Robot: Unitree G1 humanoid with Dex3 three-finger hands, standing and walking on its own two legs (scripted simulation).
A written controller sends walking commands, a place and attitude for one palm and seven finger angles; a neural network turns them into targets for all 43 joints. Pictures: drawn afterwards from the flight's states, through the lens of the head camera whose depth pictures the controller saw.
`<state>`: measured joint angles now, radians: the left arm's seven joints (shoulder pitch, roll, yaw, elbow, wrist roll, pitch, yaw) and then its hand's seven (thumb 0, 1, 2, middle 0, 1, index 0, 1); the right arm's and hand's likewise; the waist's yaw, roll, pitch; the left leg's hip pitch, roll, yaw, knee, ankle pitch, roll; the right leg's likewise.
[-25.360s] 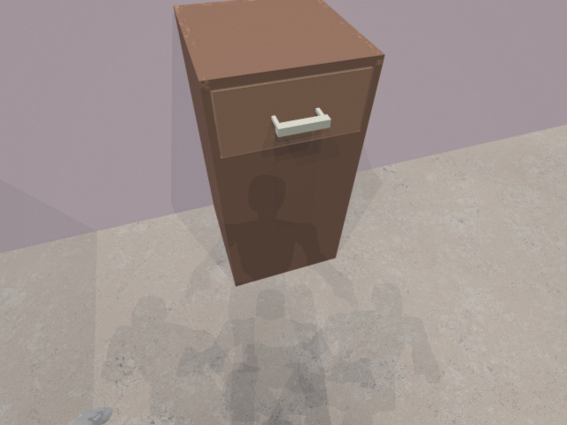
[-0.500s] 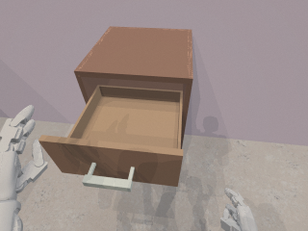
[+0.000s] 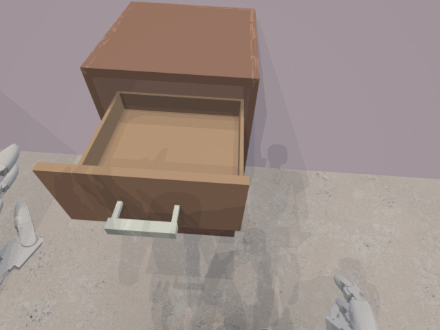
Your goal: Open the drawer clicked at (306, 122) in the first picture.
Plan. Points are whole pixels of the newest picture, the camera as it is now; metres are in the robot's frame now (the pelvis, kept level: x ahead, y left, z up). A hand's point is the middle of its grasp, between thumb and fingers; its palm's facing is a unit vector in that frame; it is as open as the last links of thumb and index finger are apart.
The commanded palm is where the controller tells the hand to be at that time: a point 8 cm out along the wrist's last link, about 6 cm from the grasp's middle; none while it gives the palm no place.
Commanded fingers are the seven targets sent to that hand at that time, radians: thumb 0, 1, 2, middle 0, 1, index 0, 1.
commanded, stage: step back with the hand held close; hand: left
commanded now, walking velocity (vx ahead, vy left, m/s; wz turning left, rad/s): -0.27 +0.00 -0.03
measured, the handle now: (144, 218) +0.32 +0.17 +0.00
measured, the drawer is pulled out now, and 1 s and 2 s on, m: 0.30 0.30 0.30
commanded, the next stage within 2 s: stop stepping back and stand still in 0.68 s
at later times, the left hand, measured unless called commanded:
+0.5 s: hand (11, 306) +0.12 +0.22 +0.18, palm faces +0.42 -0.80 -0.42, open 7.4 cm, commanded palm +0.06 +0.27 +0.19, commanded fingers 0.00 0.90 0.90 -0.20 -0.30 -0.20 -0.30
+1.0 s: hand out of the picture -0.01 +0.19 +0.19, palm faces +0.37 -0.84 -0.40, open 7.4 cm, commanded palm -0.07 +0.23 +0.19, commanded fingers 0.00 0.90 0.90 -0.20 -0.30 -0.20 -0.30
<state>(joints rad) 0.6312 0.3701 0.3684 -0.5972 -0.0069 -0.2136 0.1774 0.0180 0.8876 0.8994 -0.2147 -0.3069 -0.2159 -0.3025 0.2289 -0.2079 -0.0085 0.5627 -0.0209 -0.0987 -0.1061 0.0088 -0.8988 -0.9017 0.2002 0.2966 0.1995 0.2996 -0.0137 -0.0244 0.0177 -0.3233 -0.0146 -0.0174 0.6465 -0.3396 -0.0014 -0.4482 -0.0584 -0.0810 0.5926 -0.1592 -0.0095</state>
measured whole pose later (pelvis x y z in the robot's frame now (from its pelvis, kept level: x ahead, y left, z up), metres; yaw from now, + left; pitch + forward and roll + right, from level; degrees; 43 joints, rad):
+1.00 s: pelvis -0.20 -0.05 +0.01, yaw +0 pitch -2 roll +1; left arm 0.58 0.39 0.38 -0.59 -0.04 -0.24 0.13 0.02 0.89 0.90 -0.21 -0.31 -0.21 -0.30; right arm 0.22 -0.18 0.02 0.66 0.01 -0.11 -0.05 0.01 -0.90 -0.90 0.20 0.30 0.20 0.30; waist -0.01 -0.06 0.00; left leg -0.54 -0.01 0.01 1.12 -0.37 -0.02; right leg -0.29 -0.01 -0.04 0.60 -0.29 -0.02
